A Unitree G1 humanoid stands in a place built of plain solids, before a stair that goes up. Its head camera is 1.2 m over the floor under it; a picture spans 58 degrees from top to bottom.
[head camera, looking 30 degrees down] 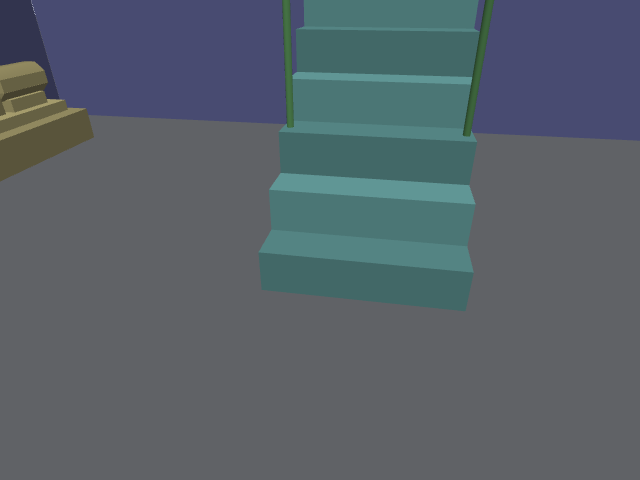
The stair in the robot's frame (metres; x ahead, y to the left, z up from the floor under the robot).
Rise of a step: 0.21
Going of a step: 0.22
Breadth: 0.91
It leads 10 degrees to the right of straight ahead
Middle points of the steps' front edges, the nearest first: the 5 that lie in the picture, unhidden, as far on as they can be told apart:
1.54 -0.18 0.20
1.75 -0.22 0.41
1.97 -0.25 0.61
2.18 -0.29 0.82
2.39 -0.32 1.03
